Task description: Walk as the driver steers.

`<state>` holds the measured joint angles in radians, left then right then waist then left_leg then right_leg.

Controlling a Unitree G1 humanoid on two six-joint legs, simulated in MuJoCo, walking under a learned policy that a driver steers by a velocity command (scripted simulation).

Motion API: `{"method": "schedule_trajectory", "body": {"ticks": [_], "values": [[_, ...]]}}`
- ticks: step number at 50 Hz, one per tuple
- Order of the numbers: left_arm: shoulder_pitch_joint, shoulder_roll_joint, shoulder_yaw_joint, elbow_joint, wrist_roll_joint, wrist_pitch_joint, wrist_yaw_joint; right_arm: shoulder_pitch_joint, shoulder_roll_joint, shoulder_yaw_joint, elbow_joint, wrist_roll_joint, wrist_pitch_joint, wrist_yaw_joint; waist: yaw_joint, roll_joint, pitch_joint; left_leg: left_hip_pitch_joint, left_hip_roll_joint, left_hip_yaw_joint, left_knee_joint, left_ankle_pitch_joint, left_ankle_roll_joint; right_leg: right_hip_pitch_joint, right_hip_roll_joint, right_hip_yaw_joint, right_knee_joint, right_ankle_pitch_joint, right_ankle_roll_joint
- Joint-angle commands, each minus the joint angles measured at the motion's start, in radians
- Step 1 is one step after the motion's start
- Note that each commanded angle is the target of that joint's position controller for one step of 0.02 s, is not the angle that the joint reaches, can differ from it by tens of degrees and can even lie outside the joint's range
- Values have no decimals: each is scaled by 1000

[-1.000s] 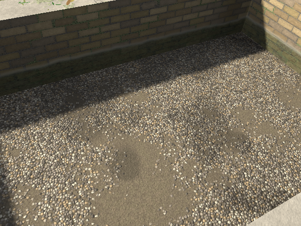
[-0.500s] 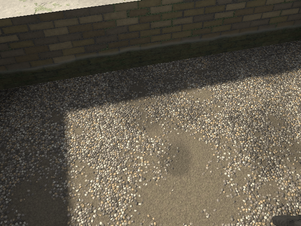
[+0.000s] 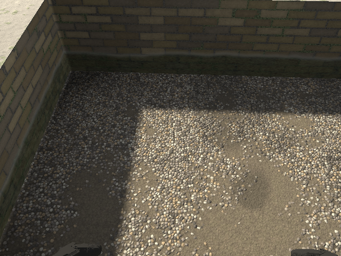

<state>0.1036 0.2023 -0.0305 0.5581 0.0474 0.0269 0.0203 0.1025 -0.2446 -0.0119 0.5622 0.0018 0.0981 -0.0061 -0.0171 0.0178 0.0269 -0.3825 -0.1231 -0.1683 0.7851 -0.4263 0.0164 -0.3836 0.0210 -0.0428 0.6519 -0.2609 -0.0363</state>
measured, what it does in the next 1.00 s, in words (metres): shifts its weight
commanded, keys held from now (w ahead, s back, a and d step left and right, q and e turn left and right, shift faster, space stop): w+q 0.06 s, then w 0.94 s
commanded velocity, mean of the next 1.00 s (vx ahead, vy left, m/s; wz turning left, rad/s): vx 0.50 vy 0.00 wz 0.18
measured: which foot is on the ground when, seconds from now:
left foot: down 0.00-1.00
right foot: down 0.00-1.00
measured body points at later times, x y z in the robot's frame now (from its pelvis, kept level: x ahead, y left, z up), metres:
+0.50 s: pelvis +0.05 +0.03 +0.00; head +0.04 +0.02 +0.45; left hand +0.20 +0.26 -0.07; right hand +0.29 -0.14 -0.06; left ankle +0.02 +0.11 -0.72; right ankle +0.05 -0.10 -0.72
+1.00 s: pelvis +0.06 +0.03 +0.00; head +0.06 +0.04 +0.45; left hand +0.25 +0.25 -0.08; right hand +0.29 -0.14 -0.08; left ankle +0.02 +0.11 -0.72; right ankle +0.05 -0.10 -0.72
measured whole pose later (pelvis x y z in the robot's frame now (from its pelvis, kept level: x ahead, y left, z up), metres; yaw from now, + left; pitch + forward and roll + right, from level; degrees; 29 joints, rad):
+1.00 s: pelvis +0.06 +0.03 +0.00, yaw +6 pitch -1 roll -1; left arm 0.08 0.15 -0.03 0.60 0.03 0.09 0.01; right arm 0.08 -0.15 0.07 0.60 -0.01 0.06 0.01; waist -0.02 0.00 0.00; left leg -0.25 -0.08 -0.04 0.70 -0.42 0.07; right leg -0.25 -0.04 -0.06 0.68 -0.41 0.02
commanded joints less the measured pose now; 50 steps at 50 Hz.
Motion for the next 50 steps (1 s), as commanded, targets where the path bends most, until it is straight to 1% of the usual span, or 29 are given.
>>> {"method": "schedule_trajectory", "body": {"ticks": [1,2,3,4,6,7,8,9,10,11,12,13,14,16,18,19,20,24,25,26,27,30,31,32,34,36,40,49,50], "values": [[-15,132,37,-79,-6,-23,7,-141,-104,-33,-120,5,-40,9,38,-147,-99,-186,60,28,119,-4,-34,168,-312,370,-303,-17,-110],[-60,126,30,-83,-13,-26,12,-131,-84,-25,-118,-5,-40,21,15,-163,-102,-121,70,50,102,25,-35,121,-290,324,-311,-23,-92],[-70,129,30,-84,-22,-30,6,-90,-91,-28,-93,-13,-39,19,8,-165,-108,-59,71,81,96,25,-33,76,-265,283,-325,-36,-80],[-86,119,25,-84,-25,-31,1,-82,-74,-22,-87,-17,-36,19,-5,-166,-110,-1,72,98,74,44,-32,42,-244,241,-318,-43,-69],[-111,95,16,-81,-32,-26,-8,-72,-29,-1,-77,-23,-31,23,-30,-142,-113,121,68,132,-88,110,-24,-1,-196,157,-291,-136,-41],[-102,90,16,-76,-35,-19,-12,-63,-14,7,-69,-31,-28,25,-28,-124,-112,179,56,144,-155,105,-15,-10,-175,131,-270,-178,-25],[-91,86,14,-74,-36,-11,-16,-43,-3,15,-62,-41,-25,26,-26,-99,-113,221,58,132,-185,98,-1,-18,-156,111,-234,-196,-9],[-81,57,4,-86,-36,-1,-23,-51,-17,19,-66,-42,-24,27,-5,-43,-114,222,96,54,-210,67,21,-40,-112,64,-171,-202,17],[-83,18,-10,-107,-26,3,-34,-90,-88,1,-78,-11,-24,29,5,129,-89,77,145,-81,-321,-109,46,6,-42,-51,-85,-171,54],[-99,26,-7,-113,-24,3,-37,-120,-107,1,-93,1,-22,30,2,204,-35,8,181,-175,-419,-183,66,18,-25,-60,-26,-125,55],[-90,43,-2,-110,-22,0,-38,-138,-115,4,-102,2,-23,27,11,208,-6,-15,198,-212,-450,-174,77,19,-23,-48,-29,-105,51],[-68,50,1,-100,-19,-5,-38,-152,-113,7,-106,-3,-23,23,22,189,-10,-9,197,-210,-447,-134,77,40,-26,-40,-44,-88,48],[-37,49,2,-88,-16,-10,-38,-163,-103,11,-99,-2,-29,15,31,179,-36,11,184,-189,-430,-82,76,76,-30,-34,-60,-79,44],[-22,45,3,-71,-11,-19,-31,-142,-80,22,-92,-3,-38,10,24,108,-79,44,160,-154,-394,1,66,141,-36,-30,-78,-73,35],[-32,39,4,-67,-14,-17,-27,-125,-70,28,-83,-2,-43,12,18,52,-90,56,140,-122,-364,57,58,179,-45,-25,-86,-60,30],[-12,41,2,-57,-9,-19,-32,-124,-68,29,-83,-2,-45,18,24,31,-98,47,136,-109,-346,64,61,200,-50,-23,-81,-65,21],[-19,31,-1,-58,-1,-16,-32,-141,-33,42,-94,1,-43,24,16,0,-101,57,120,-83,-327,104,55,208,-62,-24,-84,-23,27],[-19,46,4,-59,-10,-4,-30,-124,-31,45,-84,-3,-48,31,13,-34,-83,67,95,-35,-278,195,47,212,-77,-10,-82,16,18],[8,65,15,-39,-19,-1,-16,-119,-16,46,-83,-5,-42,23,6,-65,-95,69,97,-13,-248,255,58,244,-83,1,-72,70,9],[16,67,17,-36,-20,2,-10,-105,-16,47,-78,-6,-41,17,5,-64,-101,67,92,1,-236,285,57,261,-86,4,-62,103,4],[13,71,19,-34,-26,0,-6,-111,-17,45,-78,-8,-37,13,9,-64,-93,64,94,0,-220,334,56,266,-86,6,-55,140,7],[14,67,21,-29,-28,3,-1,-101,-14,45,-71,-5,-34,5,5,-31,-98,74,93,15,-198,412,54,277,-84,3,-36,194,3],[-26,77,21,-42,-31,20,-2,-131,-8,47,-86,-19,-39,16,-12,-40,-45,51,99,55,-153,544,52,245,-106,22,-19,406,5],[-16,76,25,-38,-23,30,-3,-91,9,53,-71,-33,-44,16,-18,-38,-116,75,97,64,-146,597,50,285,-109,25,7,469,2],[-3,69,27,-36,-20,38,0,-83,5,51,-59,-26,-51,10,-8,-19,-166,103,100,70,-136,661,51,310,-102,13,27,491,10],[-9,65,29,-33,-19,42,2,-93,8,52,-55,-21,-52,6,-4,-10,-185,127,108,73,-133,710,54,306,-91,4,35,467,19],[-35,46,26,-37,-18,53,0,-101,12,54,-52,-18,-48,6,-3,4,-178,121,120,74,-142,716,55,291,-82,-4,34,389,30],[-94,15,20,-47,-20,56,-7,-116,28,64,-64,-19,-56,19,-4,-7,-144,72,136,57,-197,558,55,252,-79,7,1,199,42],[-56,10,21,-32,-19,43,-6,-83,24,64,-48,-2,-52,4,16,3,-191,87,141,1,-247,405,58,279,-56,-4,-17,-6,43]]}}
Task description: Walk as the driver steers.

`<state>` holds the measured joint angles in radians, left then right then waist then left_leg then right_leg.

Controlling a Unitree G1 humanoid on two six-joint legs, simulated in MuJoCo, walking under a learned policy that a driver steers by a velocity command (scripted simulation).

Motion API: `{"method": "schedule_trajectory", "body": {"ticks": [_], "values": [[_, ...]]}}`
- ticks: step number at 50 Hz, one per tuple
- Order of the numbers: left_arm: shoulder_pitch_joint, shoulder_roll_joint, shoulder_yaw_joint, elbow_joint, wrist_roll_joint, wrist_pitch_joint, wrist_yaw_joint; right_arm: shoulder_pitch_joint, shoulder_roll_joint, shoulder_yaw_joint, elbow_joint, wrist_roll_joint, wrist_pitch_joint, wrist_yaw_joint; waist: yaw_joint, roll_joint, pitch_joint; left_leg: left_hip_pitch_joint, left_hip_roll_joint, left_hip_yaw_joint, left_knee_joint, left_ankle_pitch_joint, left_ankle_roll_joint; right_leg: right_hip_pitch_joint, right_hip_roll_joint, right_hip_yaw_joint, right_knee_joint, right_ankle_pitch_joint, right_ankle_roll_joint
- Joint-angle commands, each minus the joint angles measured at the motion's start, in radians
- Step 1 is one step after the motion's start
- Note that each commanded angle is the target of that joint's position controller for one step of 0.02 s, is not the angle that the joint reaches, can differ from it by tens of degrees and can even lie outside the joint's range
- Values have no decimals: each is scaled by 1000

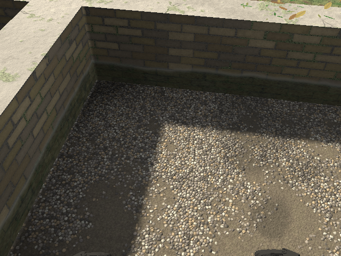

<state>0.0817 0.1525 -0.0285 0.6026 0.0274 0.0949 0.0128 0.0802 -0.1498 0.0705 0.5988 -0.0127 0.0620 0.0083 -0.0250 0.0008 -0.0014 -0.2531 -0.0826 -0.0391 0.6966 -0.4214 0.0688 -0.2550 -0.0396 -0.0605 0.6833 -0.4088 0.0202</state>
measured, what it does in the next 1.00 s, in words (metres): stands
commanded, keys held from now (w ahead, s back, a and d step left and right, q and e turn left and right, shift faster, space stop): w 1.00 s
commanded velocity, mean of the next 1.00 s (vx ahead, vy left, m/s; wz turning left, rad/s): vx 0.50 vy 0.00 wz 0.00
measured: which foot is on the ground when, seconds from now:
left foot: down 0.00-1.00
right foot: down 0.00-1.00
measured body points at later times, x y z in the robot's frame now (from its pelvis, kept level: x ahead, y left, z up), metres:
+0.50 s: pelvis +0.00 +0.00 +0.00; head +0.00 +0.00 +0.45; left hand +0.19 +0.20 -0.09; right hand +0.21 -0.20 -0.07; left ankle -0.03 +0.08 -0.72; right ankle -0.03 -0.13 -0.72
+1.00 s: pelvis +0.00 +0.00 +0.00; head -0.01 +0.00 +0.45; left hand +0.20 +0.20 -0.08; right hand +0.20 -0.19 -0.07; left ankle -0.03 +0.08 -0.72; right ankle -0.03 -0.13 -0.72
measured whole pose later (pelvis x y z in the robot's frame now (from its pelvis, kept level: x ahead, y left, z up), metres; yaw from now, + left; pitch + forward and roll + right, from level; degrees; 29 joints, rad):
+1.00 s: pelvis +0.00 +0.00 +0.00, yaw -1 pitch -1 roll -1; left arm 0.12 0.15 -0.04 0.62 0.03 0.08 0.01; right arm 0.11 -0.14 0.08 0.58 -0.02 0.06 0.01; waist -0.01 0.00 -0.01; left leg -0.23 -0.07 -0.02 0.66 -0.41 0.07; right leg -0.23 -0.03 -0.04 0.65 -0.40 0.02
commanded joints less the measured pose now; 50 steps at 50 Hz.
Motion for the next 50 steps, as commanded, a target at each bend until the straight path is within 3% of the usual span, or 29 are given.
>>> {"method": "schedule_trajectory", "body": {"ticks": [1,4,17,18,20,23,24,25,26,28,29,30,31,33,34,36,37,39,40,42,43,45,46,48,49,50], "values": [[-50,52,14,-80,-1,-28,0,-94,-76,-18,-97,16,-10,-12,28,36,-90,-75,107,-142,-182,341,10,115,8,14,-64,111,-13],[-62,50,9,-78,-1,-35,-3,-100,-71,-16,-112,10,-4,-8,22,35,-33,-117,108,-151,-213,243,9,99,4,25,-75,107,-16],[-9,68,6,-61,0,-49,3,-79,-57,-15,-113,0,-8,-10,14,13,-50,-56,81,-96,-176,285,4,107,-7,52,-101,198,-35],[-48,77,6,-79,-5,-37,1,-111,-51,-12,-133,-14,-14,4,-6,-1,-8,-68,83,-52,-130,424,2,73,-29,70,-92,400,-33],[-28,82,13,-75,2,-32,2,-70,-48,-13,-116,-20,-24,5,-9,-11,-92,-35,82,-43,-113,467,-1,122,-30,68,-71,453,-36],[-28,75,14,-78,4,-28,5,-78,-47,-13,-111,-12,-29,1,-1,3,-124,-20,88,-45,-108,511,1,137,-21,55,-60,432,-29],[13,68,15,-62,4,-38,6,-47,-55,-15,-90,7,-23,-15,23,21,-177,-2,90,-88,-146,393,4,172,2,36,-71,227,-26],[0,61,10,-66,3,-38,5,-82,-58,-15,-99,11,-15,-17,30,37,-105,-27,95,-98,-161,373,7,135,5,35,-84,188,-24],[-53,66,8,-85,0,-25,2,-128,-49,-11,-126,-5,-15,-1,8,27,-28,-59,96,-57,-126,489,6,83,-15,53,-78,360,-22],[-43,71,13,-85,5,-20,0,-83,-45,-10,-113,-12,-22,5,2,12,-88,-48,94,-51,-119,497,3,119,-17,55,-57,392,-24],[4,63,13,-68,5,-32,3,-43,-54,-13,-90,7,-21,-11,26,23,-154,-26,94,-96,-157,368,4,161,2,39,-70,202,-23],[-7,58,9,-70,3,-36,2,-75,-59,-14,-99,10,-18,-14,32,34,-97,-43,98,-105,-170,344,9,133,4,38,-84,171,-22],[-63,66,9,-89,-1,-26,1,-122,-52,-11,-126,-5,-20,1,9,18,-23,-69,99,-63,-134,469,7,84,-16,57,-79,346,-22],[-57,69,13,-89,3,-21,0,-79,-47,-10,-114,-12,-26,6,2,3,-80,-56,97,-55,-126,483,3,117,-17,59,-60,380,-24],[-10,60,12,-71,4,-33,3,-38,-55,-12,-91,7,-24,-9,24,17,-147,-34,97,-99,-164,353,5,159,2,42,-71,190,-22],[-30,56,8,-72,2,-38,2,-80,-59,-13,-106,9,-16,-13,27,27,-65,-58,104,-113,-184,320,10,118,6,44,-89,149,-23],[-80,63,7,-91,-4,-27,0,-119,-51,-9,-131,-5,-19,3,5,13,-5,-80,101,-65,-142,452,7,75,-15,62,-81,338,-22],[-64,64,11,-88,2,-23,-1,-72,-44,-8,-116,-14,-27,8,-2,0,-77,-59,96,-54,-130,469,3,114,-19,65,-63,384,-24],[-15,57,12,-70,3,-36,2,-30,-53,-11,-93,5,-26,-8,21,12,-151,-29,97,-96,-168,345,5,161,2,48,-73,195,-23],[-33,55,8,-70,1,-41,2,-74,-57,-12,-107,9,-18,-13,25,26,-68,-53,104,-110,-186,319,11,118,7,48,-90,154,-23],[-82,62,7,-90,-4,-29,0,-114,-48,-8,-132,-6,-21,3,3,11,-7,-75,102,-62,-144,453,8,75,-14,65,-82,343,-22],[-65,63,10,-87,2,-25,0,-68,-42,-7,-118,-15,-28,8,-4,2,-80,-52,97,-51,-131,473,3,114,-18,68,-64,390,-24],[-14,57,11,-68,3,-37,3,-25,-51,-11,-93,4,-27,-9,19,15,-154,-22,97,-93,-168,351,5,161,3,50,-73,200,-23],[-31,55,7,-68,1,-42,3,-69,-56,-12,-107,8,-19,-13,23,29,-71,-46,105,-107,-185,327,11,117,8,50,-90,158,-23],[-80,62,7,-87,-3,-30,1,-111,-47,-8,-132,-6,-21,2,2,14,-9,-68,103,-60,-143,459,9,74,-13,66,-82,348,-21],[-70,67,10,-85,1,-26,0,-77,-40,-8,-123,-13,-24,6,-6,2,-60,-52,99,-53,-135,472,6,101,-16,70,-69,379,-24]]}}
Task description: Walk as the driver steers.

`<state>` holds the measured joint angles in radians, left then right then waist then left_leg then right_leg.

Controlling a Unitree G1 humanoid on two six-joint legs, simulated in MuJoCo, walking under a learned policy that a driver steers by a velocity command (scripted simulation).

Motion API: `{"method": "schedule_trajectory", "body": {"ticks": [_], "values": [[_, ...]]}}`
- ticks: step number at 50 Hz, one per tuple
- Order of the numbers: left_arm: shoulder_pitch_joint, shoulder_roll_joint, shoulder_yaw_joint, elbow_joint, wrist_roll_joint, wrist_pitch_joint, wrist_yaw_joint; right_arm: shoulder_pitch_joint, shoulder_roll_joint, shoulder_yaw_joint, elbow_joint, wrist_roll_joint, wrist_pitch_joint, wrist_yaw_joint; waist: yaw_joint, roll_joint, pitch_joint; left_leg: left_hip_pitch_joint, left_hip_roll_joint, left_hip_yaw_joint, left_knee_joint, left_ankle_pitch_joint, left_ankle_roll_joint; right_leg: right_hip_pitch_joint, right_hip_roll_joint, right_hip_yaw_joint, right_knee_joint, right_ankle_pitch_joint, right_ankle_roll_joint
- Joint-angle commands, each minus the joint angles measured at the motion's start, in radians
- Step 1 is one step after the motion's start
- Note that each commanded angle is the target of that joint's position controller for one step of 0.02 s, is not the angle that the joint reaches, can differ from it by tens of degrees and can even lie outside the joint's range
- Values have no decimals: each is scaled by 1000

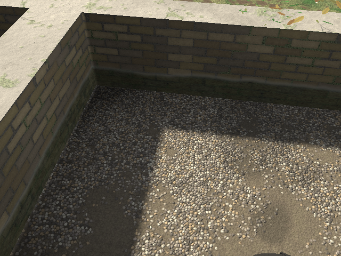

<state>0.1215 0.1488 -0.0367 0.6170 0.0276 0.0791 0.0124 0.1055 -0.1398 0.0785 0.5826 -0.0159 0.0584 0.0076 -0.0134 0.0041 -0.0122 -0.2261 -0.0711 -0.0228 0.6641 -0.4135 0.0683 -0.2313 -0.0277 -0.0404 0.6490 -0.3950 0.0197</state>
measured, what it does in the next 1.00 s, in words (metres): stands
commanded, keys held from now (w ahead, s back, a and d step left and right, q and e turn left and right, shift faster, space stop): w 1.00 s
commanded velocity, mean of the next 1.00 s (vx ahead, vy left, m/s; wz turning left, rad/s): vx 0.50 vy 0.00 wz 0.00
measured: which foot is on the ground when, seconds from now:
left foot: down 0.00-1.00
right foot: down 0.00-1.00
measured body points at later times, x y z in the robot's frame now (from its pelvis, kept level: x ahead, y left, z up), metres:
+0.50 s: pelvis +0.00 +0.00 +0.00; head -0.01 +0.01 +0.45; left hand +0.19 +0.20 -0.09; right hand +0.20 -0.19 -0.07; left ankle -0.04 +0.08 -0.72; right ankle -0.03 -0.13 -0.72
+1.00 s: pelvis +0.00 +0.00 +0.00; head -0.01 +0.01 +0.45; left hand +0.19 +0.20 -0.09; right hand +0.19 -0.19 -0.08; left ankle -0.04 +0.08 -0.72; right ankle -0.03 -0.13 -0.72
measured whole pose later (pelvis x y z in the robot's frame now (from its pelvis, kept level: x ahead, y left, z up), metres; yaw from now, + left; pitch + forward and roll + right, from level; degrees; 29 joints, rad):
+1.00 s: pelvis +0.00 +0.00 +0.00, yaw +0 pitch -1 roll -1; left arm 0.12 0.15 -0.04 0.63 0.03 0.08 0.02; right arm 0.12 -0.14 0.08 0.58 -0.02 0.06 0.01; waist -0.02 0.00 -0.01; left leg -0.22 -0.07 -0.01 0.66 -0.41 0.07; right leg -0.23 -0.02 -0.03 0.65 -0.39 0.02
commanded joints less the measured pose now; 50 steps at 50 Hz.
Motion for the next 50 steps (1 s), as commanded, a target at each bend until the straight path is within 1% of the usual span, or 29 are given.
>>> {"method": "schedule_trajectory", "body": {"ticks": [1,2,4,6,8,10,12,13,15,16,19,20,22,23,25,26,28,31,33,36,38,39,42,43,44,45,47,48,50], "values": [[-102,71,18,-99,4,-9,1,-91,-53,-16,-102,-11,-23,10,-17,-8,-65,-75,84,-66,-95,475,4,85,-29,48,-30,393,-24],[-50,66,20,-79,5,-22,5,-46,-64,-20,-77,8,-21,-6,6,6,-143,-45,84,-107,-131,354,5,135,-9,33,-39,205,-24],[-113,63,14,-101,-1,-14,2,-132,-55,-16,-114,-4,-21,2,-9,16,-16,-84,91,-74,-109,463,9,57,-24,46,-45,338,-19],[-56,68,20,-79,4,-21,5,-51,-64,-20,-78,9,-18,-6,5,9,-125,-50,89,-110,-134,361,7,126,-5,32,-37,195,-23],[-111,64,13,-99,0,-14,3,-131,-58,-16,-114,-4,-18,5,-9,14,-12,-86,88,-73,-106,466,9,51,-25,46,-45,351,-19],[-55,68,20,-77,4,-22,5,-49,-63,-19,-78,8,-19,-6,4,12,-129,-48,89,-110,-135,361,8,126,-5,33,-37,195,-22],[-68,62,14,-78,4,-26,5,-87,-66,-20,-90,12,-13,-11,8,27,-57,-72,94,-124,-152,331,13,89,-3,32,-55,154,-21],[-115,69,14,-99,-2,-16,3,-131,-58,-16,-115,-4,-16,4,-10,8,0,-88,91,-75,-109,465,10,46,-23,48,-46,349,-20],[-98,69,17,-96,4,-11,3,-86,-53,-15,-101,-11,-23,9,-17,-2,-72,-69,86,-64,-96,483,5,87,-27,50,-27,397,-22],[-49,66,18,-76,5,-23,6,-41,-63,-19,-76,9,-22,-6,4,11,-145,-41,88,-107,-133,361,7,133,-7,34,-38,204,-22],[-71,63,14,-76,3,-27,5,-88,-68,-20,-91,12,-10,-10,8,26,-42,-75,97,-124,-154,334,15,83,-1,33,-53,155,-22],[-116,68,12,-98,-2,-16,2,-127,-58,-15,-116,-3,-13,5,-11,11,10,-95,91,-74,-112,463,10,43,-22,49,-45,350,-19],[-95,70,16,-93,5,-12,3,-81,-52,-15,-101,-12,-24,9,-18,-2,-76,-66,86,-63,-96,484,6,90,-27,52,-26,404,-22],[-47,67,18,-73,5,-24,6,-37,-64,-19,-76,8,-23,-7,3,10,-146,-40,88,-105,-133,363,8,135,-6,36,-38,210,-22],[-67,63,14,-75,3,-28,6,-81,-68,-20,-89,12,-15,-11,8,25,-61,-65,96,-121,-151,342,14,91,-1,34,-53,161,-22],[-116,68,13,-96,-1,-16,3,-127,-58,-15,-115,-3,-16,4,-11,9,1,-88,93,-74,-110,472,11,47,-21,49,-44,351,-19],[-52,66,16,-73,5,-22,5,-39,-62,-18,-78,7,-18,-6,2,14,-124,-50,90,-106,-137,361,9,125,-4,37,-37,204,-22],[-112,69,12,-94,-1,-17,3,-123,-57,-15,-115,-5,-17,4,-11,8,-2,-86,93,-73,-111,469,12,49,-22,51,-44,357,-19],[-51,68,16,-71,5,-23,6,-36,-63,-18,-77,7,-19,-7,2,12,-124,-49,90,-105,-136,361,9,127,-5,39,-37,211,-23],[-112,70,12,-93,-1,-17,4,-121,-57,-15,-115,-5,-18,3,-12,7,-1,-85,93,-71,-110,470,11,50,-21,53,-44,362,-20],[-96,70,15,-91,5,-12,4,-77,-52,-15,-101,-12,-25,8,-18,-2,-73,-66,88,-60,-96,489,6,89,-25,55,-25,409,-22],[-47,67,17,-71,5,-23,7,-31,-63,-19,-76,8,-23,-7,3,12,-144,-39,90,-102,-133,367,8,134,-4,40,-37,215,-22],[-70,64,12,-71,3,-27,5,-77,-67,-20,-90,12,-11,-11,7,27,-42,-74,99,-119,-155,338,16,83,2,39,-53,163,-23],[-114,69,11,-94,-1,-15,3,-119,-57,-15,-116,-4,-15,4,-12,11,10,-94,94,-70,-112,465,11,44,-19,54,-44,357,-19],[-103,71,14,-90,4,-12,2,-86,-50,-14,-107,-12,-20,7,-20,0,-49,-75,90,-62,-101,475,8,74,-25,59,-32,396,-23],[-48,68,16,-69,5,-23,6,-30,-62,-18,-77,6,-20,-7,1,11,-127,-47,90,-101,-136,356,9,128,-4,44,-38,218,-24],[-62,63,11,-70,3,-28,6,-69,-67,-20,-88,10,-16,-11,7,25,-60,-66,96,-113,-152,334,15,93,0,42,-53,176,-23],[-112,71,12,-92,-1,-17,4,-117,-57,-15,-115,-5,-19,3,-12,5,-1,-85,94,-69,-110,467,12,50,-20,57,-45,368,-21],[-50,68,15,-69,4,-23,6,-30,-62,-18,-77,7,-20,-7,1,10,-123,-48,91,-99,-135,359,9,127,-3,45,-37,221,-25]]}}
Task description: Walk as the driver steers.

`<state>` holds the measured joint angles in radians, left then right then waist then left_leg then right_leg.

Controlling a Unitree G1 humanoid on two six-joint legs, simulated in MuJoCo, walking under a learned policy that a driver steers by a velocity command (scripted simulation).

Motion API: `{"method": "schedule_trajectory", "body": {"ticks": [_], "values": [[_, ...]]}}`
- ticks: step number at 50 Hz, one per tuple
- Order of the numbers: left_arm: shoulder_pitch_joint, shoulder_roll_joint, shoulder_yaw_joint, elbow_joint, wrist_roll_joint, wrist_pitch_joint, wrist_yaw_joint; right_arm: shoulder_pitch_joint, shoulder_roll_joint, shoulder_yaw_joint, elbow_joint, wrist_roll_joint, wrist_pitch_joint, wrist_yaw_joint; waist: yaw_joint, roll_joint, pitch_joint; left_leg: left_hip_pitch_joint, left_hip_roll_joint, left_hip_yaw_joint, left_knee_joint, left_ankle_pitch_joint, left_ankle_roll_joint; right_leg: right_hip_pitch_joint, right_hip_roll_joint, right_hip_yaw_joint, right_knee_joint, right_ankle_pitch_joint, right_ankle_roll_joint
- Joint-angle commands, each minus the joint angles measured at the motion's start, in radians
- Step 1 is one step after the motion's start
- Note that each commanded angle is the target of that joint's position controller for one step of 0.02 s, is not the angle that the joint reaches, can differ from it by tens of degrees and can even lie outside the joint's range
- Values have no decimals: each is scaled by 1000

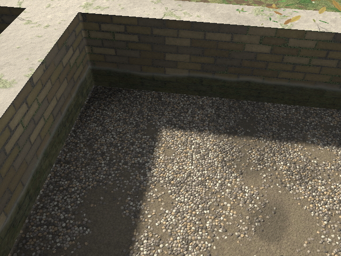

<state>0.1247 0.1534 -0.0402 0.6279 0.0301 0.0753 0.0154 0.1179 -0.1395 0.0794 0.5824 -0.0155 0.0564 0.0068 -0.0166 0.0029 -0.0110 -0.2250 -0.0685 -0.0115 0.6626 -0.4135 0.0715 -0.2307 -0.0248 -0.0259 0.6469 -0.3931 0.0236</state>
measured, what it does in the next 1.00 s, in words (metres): stands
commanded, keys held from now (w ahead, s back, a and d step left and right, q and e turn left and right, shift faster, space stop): w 1.00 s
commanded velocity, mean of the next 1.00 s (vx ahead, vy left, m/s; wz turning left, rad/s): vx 0.50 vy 0.00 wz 0.00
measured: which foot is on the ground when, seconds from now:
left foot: down 0.00-1.00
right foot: down 0.00-1.00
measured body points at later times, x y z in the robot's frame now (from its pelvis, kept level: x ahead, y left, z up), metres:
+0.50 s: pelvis +0.00 +0.00 +0.00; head -0.01 +0.00 +0.45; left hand +0.19 +0.20 -0.09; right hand +0.19 -0.19 -0.08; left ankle -0.04 +0.08 -0.72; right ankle -0.03 -0.13 -0.72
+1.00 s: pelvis +0.00 +0.00 +0.00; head -0.01 +0.00 +0.45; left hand +0.19 +0.20 -0.09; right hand +0.19 -0.19 -0.08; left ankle -0.04 +0.08 -0.72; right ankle -0.03 -0.13 -0.72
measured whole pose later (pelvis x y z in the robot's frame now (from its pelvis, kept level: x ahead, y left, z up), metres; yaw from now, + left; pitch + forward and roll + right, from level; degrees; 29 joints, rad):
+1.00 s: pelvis +0.00 +0.00 +0.00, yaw +0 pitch -1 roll -1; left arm 0.13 0.15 -0.04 0.63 0.03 0.07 0.02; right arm 0.13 -0.14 0.08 0.59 -0.01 0.06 0.00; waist -0.02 0.00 -0.01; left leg -0.22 -0.06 0.00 0.66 -0.42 0.07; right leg -0.23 -0.02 -0.01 0.65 -0.39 0.02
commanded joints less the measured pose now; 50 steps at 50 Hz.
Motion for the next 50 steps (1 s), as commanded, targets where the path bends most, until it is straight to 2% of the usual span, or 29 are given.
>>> {"method": "schedule_trajectory", "body": {"ticks": [1,3,5,8,10,13,15,18,20,23,24,26,27,28,30,31,32,34,35,36,39,40,41,42,44,45,47,49,50], "values": [[-60,58,15,-82,1,-22,3,-69,-67,-20,-83,10,-16,-10,11,25,-75,-64,92,-117,-146,344,9,100,-2,28,-46,190,-26],[-115,66,15,-102,-3,-13,1,-128,-56,-16,-115,-6,-17,3,-9,8,-2,-85,91,-78,-108,469,8,49,-22,43,-42,369,-25],[-52,64,18,-79,2,-19,3,-41,-62,-19,-77,6,-19,-7,4,12,-125,-48,89,-109,-133,359,6,126,-5,32,-35,221,-29],[-114,66,15,-102,-3,-13,1,-127,-56,-16,-114,-6,-17,3,-9,8,-2,-85,92,-77,-107,469,8,49,-21,45,-42,371,-25],[-52,64,18,-79,2,-19,3,-40,-62,-19,-76,6,-19,-7,4,12,-125,-47,90,-107,-133,358,6,126,-5,33,-35,222,-29],[-115,66,14,-102,-3,-13,1,-126,-56,-16,-114,-6,-17,3,-8,8,-2,-85,93,-76,-107,468,8,48,-21,46,-42,372,-26],[-53,64,18,-78,2,-19,3,-39,-62,-19,-76,6,-19,-7,4,12,-124,-47,90,-106,-133,356,6,125,-4,35,-36,223,-29],[-115,66,14,-102,-3,-13,1,-125,-56,-16,-114,-6,-18,3,-8,8,-2,-85,93,-75,-108,466,8,48,-20,48,-42,372,-26],[-53,64,18,-78,2,-19,3,-38,-62,-19,-76,6,-20,-7,4,12,-124,-47,91,-105,-134,354,6,125,-3,36,-36,223,-30],[-116,66,14,-102,-3,-13,1,-124,-56,-16,-114,-6,-18,3,-8,8,-1,-85,94,-74,-108,463,8,47,-19,49,-42,372,-26],[-60,67,17,-77,1,-20,3,-47,-62,-20,-81,5,-16,-9,2,12,-101,-53,94,-108,-139,346,8,113,-1,39,-40,211,-31],[-111,65,12,-102,-2,-12,1,-117,-56,-16,-113,-7,-18,3,-9,11,-4,-87,91,-70,-107,458,6,49,-21,51,-42,382,-26],[-103,70,17,-97,1,-10,1,-90,-49,-16,-105,-14,-24,6,-16,-3,-63,-63,90,-65,-95,472,5,78,-25,56,-31,414,-31],[-52,67,18,-78,1,-20,4,-34,-62,-20,-76,5,-22,-8,4,8,-129,-41,92,-102,-132,354,6,127,-2,39,-36,229,-31],[-67,59,13,-79,1,-23,3,-73,-66,-20,-86,9,-15,-12,9,25,-59,-65,97,-114,-149,330,11,90,1,37,-52,185,-30],[-116,67,13,-102,-3,-13,1,-122,-55,-16,-114,-6,-18,2,-9,8,-1,-84,94,-71,-107,463,8,46,-18,51,-42,376,-27],[-60,66,17,-77,1,-20,3,-45,-61,-20,-81,5,-16,-9,2,12,-100,-52,94,-105,-138,345,8,112,0,41,-40,214,-32],[-111,65,12,-102,-2,-12,1,-116,-56,-16,-113,-8,-18,3,-9,11,-5,-86,91,-68,-106,458,6,48,-20,53,-42,385,-27],[-102,70,16,-97,1,-10,1,-88,-49,-16,-105,-14,-24,6,-16,-2,-63,-62,90,-63,-95,472,5,77,-24,58,-31,417,-32],[-52,68,18,-77,1,-20,4,-32,-62,-20,-76,5,-22,-8,4,8,-129,-40,93,-99,-132,352,6,127,-1,42,-36,232,-32],[-70,62,13,-78,0,-23,2,-74,-66,-21,-88,9,-12,-12,9,24,-43,-68,99,-114,-151,328,12,83,4,40,-51,186,-32],[-116,68,13,-102,-4,-12,0,-119,-56,-16,-114,-6,-15,2,-9,10,10,-90,94,-68,-108,458,7,41,-17,54,-42,380,-27],[-104,71,15,-98,1,-9,0,-88,-49,-16,-105,-14,-21,6,-17,0,-50,-70,91,-61,-96,468,4,71,-22,59,-31,417,-31],[-50,66,17,-76,2,-20,3,-30,-61,-19,-75,4,-21,-8,3,9,-127,-42,92,-97,-131,347,5,126,-2,44,-37,237,-33],[-65,60,12,-78,0,-23,3,-68,-66,-21,-85,9,-16,-13,9,24,-59,-63,97,-109,-148,327,10,90,3,42,-52,194,-32],[-115,69,13,-101,-3,-13,1,-119,-56,-16,-113,-7,-19,1,-9,7,-1,-82,95,-67,-105,462,7,46,-17,56,-43,385,-29],[-53,65,16,-77,1,-18,4,-31,-61,-19,-75,5,-20,-9,3,11,-123,-44,93,-96,-131,349,5,123,0,45,-36,235,-33],[-66,60,12,-79,1,-22,3,-68,-66,-21,-85,9,-16,-13,9,26,-59,-63,99,-108,-148,327,10,88,4,43,-52,191,-31],[-116,68,13,-102,-3,-12,1,-119,-55,-16,-113,-7,-19,1,-8,9,-1,-82,96,-67,-106,461,7,45,-16,57,-42,382,-29]]}}
Keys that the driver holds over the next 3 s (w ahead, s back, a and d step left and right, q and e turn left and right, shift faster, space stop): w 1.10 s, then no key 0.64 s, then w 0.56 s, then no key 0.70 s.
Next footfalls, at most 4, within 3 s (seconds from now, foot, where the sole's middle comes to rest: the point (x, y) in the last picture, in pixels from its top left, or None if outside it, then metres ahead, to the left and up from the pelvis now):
none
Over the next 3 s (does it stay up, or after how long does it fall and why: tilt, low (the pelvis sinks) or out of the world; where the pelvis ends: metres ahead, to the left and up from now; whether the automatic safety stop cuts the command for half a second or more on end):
stays up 0.00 0.00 0.02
